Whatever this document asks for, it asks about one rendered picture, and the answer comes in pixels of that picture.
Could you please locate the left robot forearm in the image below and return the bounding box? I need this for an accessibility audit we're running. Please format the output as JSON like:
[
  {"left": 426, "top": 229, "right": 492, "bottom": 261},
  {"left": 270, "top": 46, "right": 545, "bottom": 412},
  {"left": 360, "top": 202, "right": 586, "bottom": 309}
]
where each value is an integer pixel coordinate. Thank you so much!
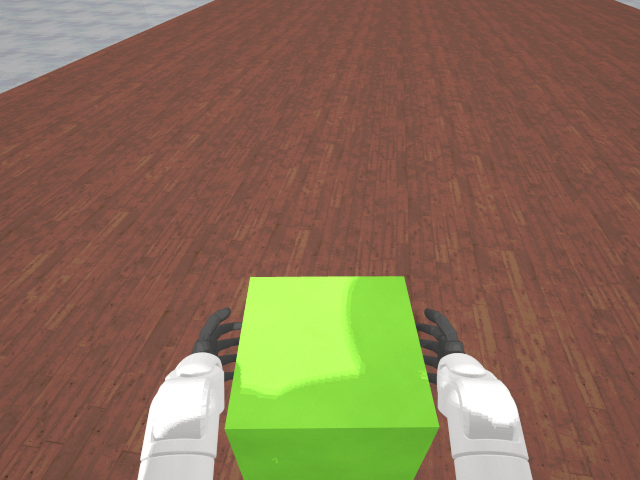
[{"left": 138, "top": 352, "right": 224, "bottom": 480}]

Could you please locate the carton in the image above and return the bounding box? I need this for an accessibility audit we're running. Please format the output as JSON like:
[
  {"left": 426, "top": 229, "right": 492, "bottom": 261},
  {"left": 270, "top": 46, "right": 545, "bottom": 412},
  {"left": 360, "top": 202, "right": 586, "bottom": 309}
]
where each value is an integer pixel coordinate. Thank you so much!
[{"left": 225, "top": 276, "right": 439, "bottom": 480}]

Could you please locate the right robot forearm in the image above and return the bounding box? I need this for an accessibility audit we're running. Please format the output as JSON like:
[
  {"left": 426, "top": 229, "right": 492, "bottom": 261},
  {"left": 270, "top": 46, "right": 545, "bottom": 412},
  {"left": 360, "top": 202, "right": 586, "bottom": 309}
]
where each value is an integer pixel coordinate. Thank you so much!
[{"left": 437, "top": 353, "right": 533, "bottom": 480}]

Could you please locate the left robot hand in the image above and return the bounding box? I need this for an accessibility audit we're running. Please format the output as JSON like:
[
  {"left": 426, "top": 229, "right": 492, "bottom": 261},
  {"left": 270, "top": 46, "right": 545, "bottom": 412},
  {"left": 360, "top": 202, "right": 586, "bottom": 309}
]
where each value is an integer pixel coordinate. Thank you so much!
[{"left": 191, "top": 308, "right": 243, "bottom": 382}]

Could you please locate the right robot hand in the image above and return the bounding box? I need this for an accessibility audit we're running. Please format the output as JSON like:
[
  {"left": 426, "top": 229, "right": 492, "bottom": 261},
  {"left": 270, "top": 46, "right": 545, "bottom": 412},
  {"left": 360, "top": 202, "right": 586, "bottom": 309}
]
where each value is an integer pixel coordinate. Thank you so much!
[{"left": 415, "top": 308, "right": 465, "bottom": 385}]

